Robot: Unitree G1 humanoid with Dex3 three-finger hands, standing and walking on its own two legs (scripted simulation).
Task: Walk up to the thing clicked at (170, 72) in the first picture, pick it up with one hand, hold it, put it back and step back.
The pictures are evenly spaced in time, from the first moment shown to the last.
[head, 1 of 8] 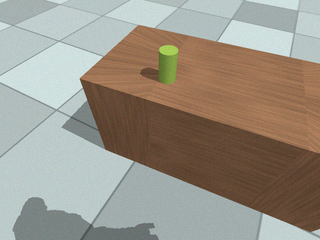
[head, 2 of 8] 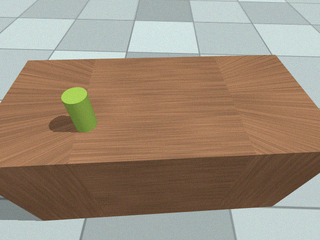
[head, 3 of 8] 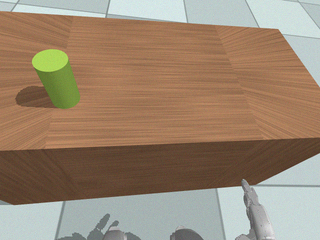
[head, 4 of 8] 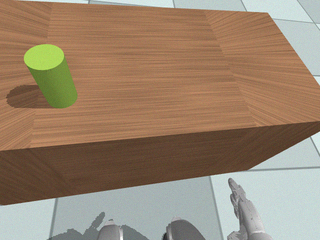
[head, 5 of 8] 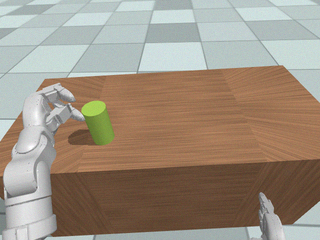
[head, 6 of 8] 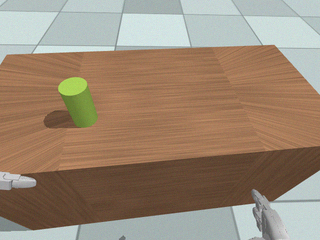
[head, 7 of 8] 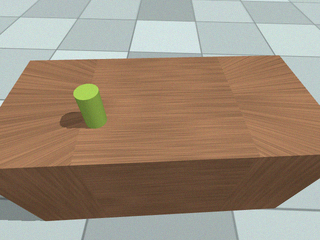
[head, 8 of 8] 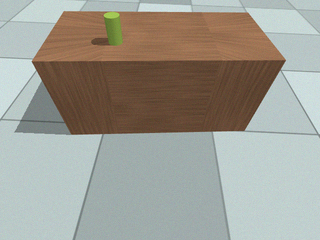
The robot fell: no
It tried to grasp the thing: yes
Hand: left
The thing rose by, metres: 0.00
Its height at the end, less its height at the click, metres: +0.00
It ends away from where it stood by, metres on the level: 0.03
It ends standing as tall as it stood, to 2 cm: yes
